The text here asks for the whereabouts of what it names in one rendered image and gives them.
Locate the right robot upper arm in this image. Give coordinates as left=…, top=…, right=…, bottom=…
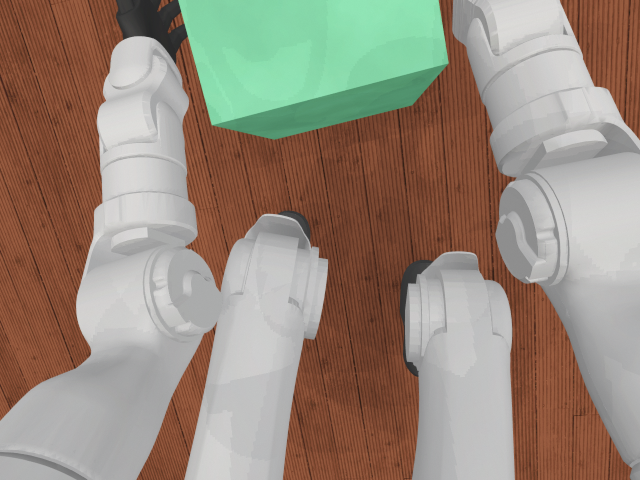
left=495, top=152, right=640, bottom=480

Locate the robot right forearm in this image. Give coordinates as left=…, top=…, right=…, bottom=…
left=452, top=0, right=640, bottom=177

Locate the robot right shin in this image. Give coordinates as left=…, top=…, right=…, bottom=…
left=413, top=251, right=512, bottom=366

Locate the carton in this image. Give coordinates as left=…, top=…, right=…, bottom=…
left=178, top=0, right=449, bottom=140

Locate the robot right thigh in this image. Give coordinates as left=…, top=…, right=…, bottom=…
left=405, top=269, right=515, bottom=480

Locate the robot left forearm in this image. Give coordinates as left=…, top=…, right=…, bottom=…
left=76, top=36, right=198, bottom=314

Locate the left robot upper arm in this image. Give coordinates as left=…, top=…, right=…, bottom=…
left=0, top=244, right=222, bottom=480

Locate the left robot hand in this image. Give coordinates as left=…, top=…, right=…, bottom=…
left=116, top=0, right=188, bottom=64

